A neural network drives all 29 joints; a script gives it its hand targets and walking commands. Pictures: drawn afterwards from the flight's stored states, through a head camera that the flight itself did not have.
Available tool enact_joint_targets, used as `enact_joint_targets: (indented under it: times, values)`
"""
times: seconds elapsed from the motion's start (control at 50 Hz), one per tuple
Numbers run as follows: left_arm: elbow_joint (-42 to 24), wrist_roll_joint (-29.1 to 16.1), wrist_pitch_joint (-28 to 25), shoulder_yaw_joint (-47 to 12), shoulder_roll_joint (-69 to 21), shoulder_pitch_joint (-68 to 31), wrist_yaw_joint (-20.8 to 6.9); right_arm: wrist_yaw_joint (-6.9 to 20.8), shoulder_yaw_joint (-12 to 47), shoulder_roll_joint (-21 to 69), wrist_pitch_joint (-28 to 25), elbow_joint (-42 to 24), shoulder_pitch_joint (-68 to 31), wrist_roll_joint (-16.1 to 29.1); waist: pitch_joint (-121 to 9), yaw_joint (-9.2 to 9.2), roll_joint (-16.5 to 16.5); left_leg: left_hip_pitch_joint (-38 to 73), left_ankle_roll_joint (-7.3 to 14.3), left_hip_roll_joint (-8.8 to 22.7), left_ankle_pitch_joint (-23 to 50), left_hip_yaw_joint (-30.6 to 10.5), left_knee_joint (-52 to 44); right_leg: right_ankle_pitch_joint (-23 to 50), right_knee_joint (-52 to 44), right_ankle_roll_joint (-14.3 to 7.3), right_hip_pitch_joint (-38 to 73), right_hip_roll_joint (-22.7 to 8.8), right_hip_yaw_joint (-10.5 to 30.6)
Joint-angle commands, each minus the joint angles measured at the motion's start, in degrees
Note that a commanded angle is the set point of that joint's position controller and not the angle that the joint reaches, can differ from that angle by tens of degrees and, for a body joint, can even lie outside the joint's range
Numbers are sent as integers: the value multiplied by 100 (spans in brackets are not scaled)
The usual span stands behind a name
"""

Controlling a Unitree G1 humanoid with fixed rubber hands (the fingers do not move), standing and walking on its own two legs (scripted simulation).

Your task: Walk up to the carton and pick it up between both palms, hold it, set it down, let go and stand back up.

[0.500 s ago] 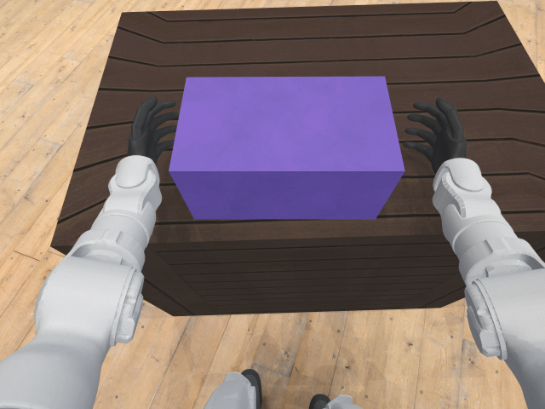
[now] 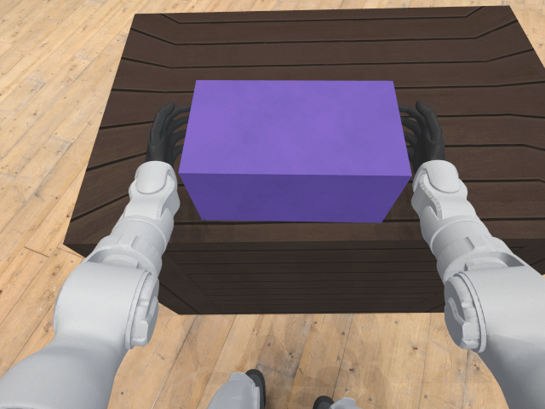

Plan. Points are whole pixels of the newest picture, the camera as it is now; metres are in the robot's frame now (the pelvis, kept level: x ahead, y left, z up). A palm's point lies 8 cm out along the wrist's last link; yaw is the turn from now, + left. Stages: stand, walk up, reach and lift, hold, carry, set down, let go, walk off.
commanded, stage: reach and lift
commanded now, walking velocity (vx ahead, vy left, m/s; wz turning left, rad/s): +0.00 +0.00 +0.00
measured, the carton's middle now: (292, 154) +0.49 +0.04 +0.02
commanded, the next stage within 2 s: none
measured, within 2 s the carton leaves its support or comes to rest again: neither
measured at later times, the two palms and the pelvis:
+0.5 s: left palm (162, 160) +0.44 +0.23 +0.05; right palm (424, 162) +0.47 -0.15 +0.04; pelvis +0.01 +0.01 +0.01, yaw +0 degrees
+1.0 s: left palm (164, 163) +0.44 +0.23 +0.04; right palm (422, 167) +0.47 -0.15 +0.04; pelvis +0.03 +0.00 +0.03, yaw +0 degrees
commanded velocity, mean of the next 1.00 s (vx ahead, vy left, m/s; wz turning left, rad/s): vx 0.00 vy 0.00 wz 0.00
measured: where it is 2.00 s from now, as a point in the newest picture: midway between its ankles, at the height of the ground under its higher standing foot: outside the picture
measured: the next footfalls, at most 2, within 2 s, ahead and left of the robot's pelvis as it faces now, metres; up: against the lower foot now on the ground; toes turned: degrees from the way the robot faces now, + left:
none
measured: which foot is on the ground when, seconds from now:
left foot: down 0.00-1.00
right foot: down 0.00-1.00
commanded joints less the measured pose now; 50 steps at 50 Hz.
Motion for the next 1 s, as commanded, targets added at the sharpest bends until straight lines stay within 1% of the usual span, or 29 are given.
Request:
enact_joint_targets:
  times: [0.0, 0.06, 0.08, 0.1, 0.14, 0.18, 0.22, 0.24, 0.26, 0.28, 0.3, 0.32, 0.34, 0.38, 0.4, 0.44, 0.5, 0.54, 0.56, 0.6, 0.64, 0.66, 0.72, 0.74, 0.76, 0.8, 0.82, 0.88, 0.98]
  values:
    - [-1100, 51, -410, -67, 551, -3030, -3, 115, -39, -805, -366, -1172, -3043, -109, -5594, -79, 117, 4030, -499, -176, 2869, -262, 145, 2506, -359, 325, 1219, 141, 121]
    - [-1050, 0, -461, -98, 464, -3036, 0, 132, -14, -702, -355, -1210, -3052, -124, -5573, -89, 41, 3963, -465, -162, 2721, -277, 134, 2379, -396, 312, 1197, 115, 166]
    - [-1021, -1, -468, -81, 443, -3012, 0, 129, -28, -698, -364, -1222, -3050, -149, -5543, -91, -18, 3891, -456, -170, 2778, -278, 145, 2495, -391, 348, 1281, 124, 155]
    - [-1036, -1, -490, -88, 413, -3048, -7, 128, -22, -631, -375, -1214, -3052, -152, -5542, -103, -12, 3902, -452, -166, 2782, -304, 123, 2522, -378, 332, 1306, 104, 170]
    - [-1002, 4, -522, -84, 345, -3031, -31, 142, 8, -544, -398, -1252, -3071, -166, -5417, -68, -56, 3957, -433, -161, 2765, -301, 110, 2467, -387, 334, 1283, 90, 170]
    - [-1027, 52, -551, -41, 275, -3011, -37, 159, -36, -493, -418, -1276, -3077, -240, -5436, -61, -43, 3934, -448, -134, 2789, -306, 99, 2447, -408, 331, 1288, 99, 161]
    - [-1038, 129, -578, -21, 100, -3033, -71, 204, -116, -343, -446, -1263, -3070, -368, -5400, -93, 37, 4083, -474, -130, 2904, -313, 98, 2483, -422, 306, 1200, 90, 128]
    - [-1074, 186, -591, 41, 109, -3007, -83, 219, -187, -316, -459, -1285, -3018, -448, -5434, -71, 20, 4157, -473, -129, 2964, -316, 101, 2505, -455, 299, 1197, 89, 137]
    - [-1093, 218, -602, 42, -52, -3047, -117, 247, -217, -171, -482, -1338, -3072, -528, -5428, -103, -17, 4186, -468, -133, 3042, -312, 111, 2569, -464, 302, 1228, 98, 135]
    - [-1121, 296, -619, 68, -222, -3100, -167, 295, -301, -15, -518, -1364, -3114, -659, -5487, -121, 21, 4292, -476, -118, 3095, -326, 81, 2584, -475, 287, 1234, 85, 96]
    - [-1117, 441, -640, 148, -457, -3112, -235, 359, -375, 251, -534, -1286, -3056, -832, -5330, -101, 60, 4358, -487, -124, 3055, -316, 64, 2513, -531, 274, 1266, 70, 101]
    - [-1010, 592, -657, 250, -692, -3071, -323, 433, -470, 520, -575, -1309, -3071, -1040, -5223, -110, -6, 4380, -457, -121, 3024, -301, 0, 2536, -570, 290, 1343, 63, 76]
    - [-986, 744, -702, 241, -1114, -3136, -442, 527, -521, 982, -637, -1306, -3123, -1294, -5149, -134, -11, 4468, -448, -127, 2989, -319, -73, 2537, -611, 292, 1388, 47, 60]
    - [-704, 1165, -846, 207, -2291, -3134, -760, 841, -583, 2330, -778, -1183, -3091, -1935, -4837, -122, -29, 4594, -392, -120, 3025, -301, -232, 2573, -740, 291, 1454, -7, 44]
    - [-516, 1369, -949, 245, -2716, -3078, -898, 988, -645, 2776, -873, -1115, -3037, -2256, -4735, -124, 11, 4732, -373, -103, 3150, -294, -297, 2672, -812, 291, 1440, -35, 5]
    - [-239, 1659, -1163, 313, -3018, -2861, -977, 1154, -834, 3045, -1087, -886, -2746, -2681, -4600, -118, 149, 5040, -376, -35, 3460, -307, -353, 2618, -925, 235, 1287, -23, -13]
    - [-35, 1964, -1325, 536, -3004, -2659, -942, 1196, -1072, 3119, -1266, -417, -2407, -3036, -4113, -160, 124, 5251, -361, 37, 3584, -280, -473, 2293, -1205, 213, 1015, -13, -42]
    - [69, 2048, -1380, 645, -2958, -2579, -924, 1199, -1209, 3165, -1326, -204, -2256, -3260, -3888, -173, -8, 5172, -316, 65, 3499, -265, -588, 2127, -1306, 203, 1031, -13, -47]
    - [75, 2080, -1403, 687, -2938, -2522, -912, 1209, -1240, 3165, -1353, -187, -2205, -3296, -3807, -136, -18, 5092, -296, 58, 3473, -232, -640, 2156, -1341, 199, 1060, -19, -33]
    - [138, 2119, -1433, 745, -2928, -2427, -910, 1207, -1308, 3245, -1373, -6, -2076, -3438, -3703, -178, -75, 4969, -263, 57, 3359, -185, -758, 2186, -1402, 210, 1233, -46, -5]
    - [129, 2128, -1462, 761, -2889, -2385, -915, 1189, -1348, 3292, -1399, 5, -2034, -3535, -3640, -184, -180, 4884, -218, 41, 3318, -166, -833, 2263, -1410, 229, 1350, -63, 1]
    - [101, 2153, -1477, 746, -2925, -2328, -910, 1180, -1325, 3314, -1422, 11, -1985, -3577, -3692, -173, -166, 4878, -222, 35, 3340, -141, -851, 2314, -1435, 239, 1445, -72, 16]
    - [202, 2191, -1494, 771, -2943, -2207, -920, 1143, -1258, 3456, -1485, 40, -1947, -3592, -3715, -127, -179, 4699, -172, 18, 3440, -92, -868, 2606, -1405, 235, 1623, -104, 65]
    - [215, 2174, -1523, 796, -2932, -2141, -924, 1128, -1220, 3510, -1501, 50, -1889, -3602, -3699, -112, -240, 4592, -162, -6, 3451, -78, -896, 2749, -1381, 262, 1748, -110, 78]
    - [224, 2176, -1555, 798, -2923, -2095, -932, 1103, -1203, 3522, -1517, 120, -1832, -3625, -3661, -120, -221, 4475, -152, -27, 3406, -66, -892, 2857, -1353, 282, 1870, -138, 107]
    - [205, 2156, -1600, 815, -2880, -2083, -940, 1083, -1189, 3580, -1538, 149, -1747, -3646, -3614, -120, -186, 4257, -130, -48, 3234, -52, -960, 2854, -1329, 290, 1991, -154, 129]
    - [243, 2149, -1607, 771, -2899, -2051, -940, 1076, -1165, 3599, -1555, 184, -1732, -3640, -3639, -133, -181, 4265, -128, -55, 3262, -40, -963, 2927, -1312, 291, 2018, -161, 130]
    - [329, 2205, -1564, 785, -2880, -2012, -968, 1049, -1222, 3548, -1538, 319, -1697, -3669, -3387, -154, -120, 4298, -137, -52, 3148, -35, -986, 2741, -1367, 262, 1949, -166, 108]
    - [339, 2185, -1568, 749, -2867, -1978, -980, 1029, -1236, 3569, -1573, 357, -1660, -3694, -3402, -163, -83, 4294, -149, -69, 3124, -45, -952, 2657, -1358, 230, 1884, -120, 71]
